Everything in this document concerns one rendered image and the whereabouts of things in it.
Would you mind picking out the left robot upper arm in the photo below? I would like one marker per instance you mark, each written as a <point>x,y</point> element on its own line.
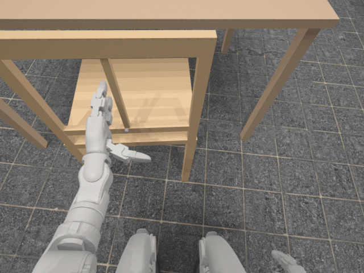
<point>67,261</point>

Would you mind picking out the robot right hand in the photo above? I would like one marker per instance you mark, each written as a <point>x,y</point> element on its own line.
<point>288,263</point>

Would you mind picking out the robot right shin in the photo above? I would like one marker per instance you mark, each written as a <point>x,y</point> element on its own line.
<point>206,270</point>

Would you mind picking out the left robot thigh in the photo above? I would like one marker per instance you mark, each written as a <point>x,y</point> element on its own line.
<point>138,254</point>

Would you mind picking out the robot left forearm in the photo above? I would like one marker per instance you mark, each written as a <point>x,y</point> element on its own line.
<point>81,228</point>

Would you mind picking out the robot left hand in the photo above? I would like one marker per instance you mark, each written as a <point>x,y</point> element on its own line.
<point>97,130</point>

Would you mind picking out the table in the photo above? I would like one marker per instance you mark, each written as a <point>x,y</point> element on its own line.
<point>310,16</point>

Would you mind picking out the chair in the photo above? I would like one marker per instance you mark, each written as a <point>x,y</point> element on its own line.
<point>153,98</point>

